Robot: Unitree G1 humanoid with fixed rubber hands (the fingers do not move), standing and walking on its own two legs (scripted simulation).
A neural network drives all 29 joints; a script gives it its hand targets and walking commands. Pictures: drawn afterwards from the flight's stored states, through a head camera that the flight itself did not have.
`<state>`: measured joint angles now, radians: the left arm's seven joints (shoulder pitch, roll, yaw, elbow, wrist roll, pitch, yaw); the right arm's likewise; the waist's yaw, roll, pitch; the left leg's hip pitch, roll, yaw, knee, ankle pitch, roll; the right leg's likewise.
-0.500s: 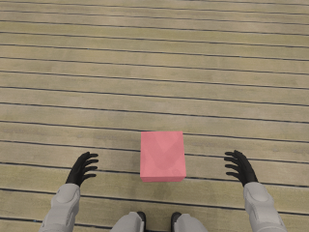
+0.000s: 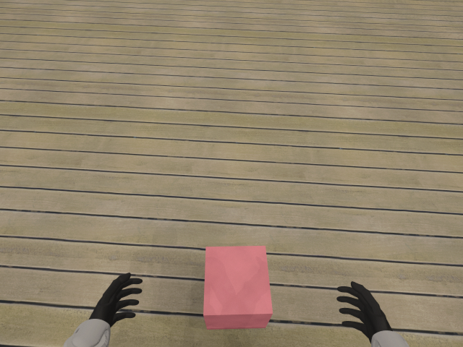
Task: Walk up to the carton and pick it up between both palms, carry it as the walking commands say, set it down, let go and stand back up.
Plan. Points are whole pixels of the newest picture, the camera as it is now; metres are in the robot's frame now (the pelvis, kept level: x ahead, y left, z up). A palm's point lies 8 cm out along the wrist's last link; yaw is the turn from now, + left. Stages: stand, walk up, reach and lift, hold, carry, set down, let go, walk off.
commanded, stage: let go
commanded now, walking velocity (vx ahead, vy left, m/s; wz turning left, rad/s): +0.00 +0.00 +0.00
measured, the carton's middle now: (236, 288) +0.40 -0.01 -0.66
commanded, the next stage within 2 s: stand in 0.10 s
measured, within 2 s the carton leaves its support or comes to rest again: neither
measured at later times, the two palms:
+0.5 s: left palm (67, 339) +0.14 +0.29 -0.09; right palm (406, 346) +0.14 -0.29 -0.08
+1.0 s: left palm out of the picture +0.11 +0.31 -0.10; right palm out of the picture +0.11 -0.29 -0.09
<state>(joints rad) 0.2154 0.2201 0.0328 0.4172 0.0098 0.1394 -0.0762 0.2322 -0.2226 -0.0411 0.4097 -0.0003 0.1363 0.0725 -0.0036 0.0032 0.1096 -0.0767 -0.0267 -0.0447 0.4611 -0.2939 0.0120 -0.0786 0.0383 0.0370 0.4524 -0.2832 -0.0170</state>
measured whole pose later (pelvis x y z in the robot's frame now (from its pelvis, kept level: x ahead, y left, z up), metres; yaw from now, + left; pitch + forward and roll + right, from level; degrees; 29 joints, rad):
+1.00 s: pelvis +0.00 +0.01 +0.00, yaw +0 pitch -2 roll +0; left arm 0.15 0.36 0.01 0.91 0.03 0.00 0.02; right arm 0.16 -0.37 -0.01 0.89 -0.03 -0.01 -0.02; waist 0.00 -0.01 0.01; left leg -0.11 -0.04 -0.04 0.40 -0.26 0.02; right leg -0.11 0.02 0.04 0.39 -0.25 0.00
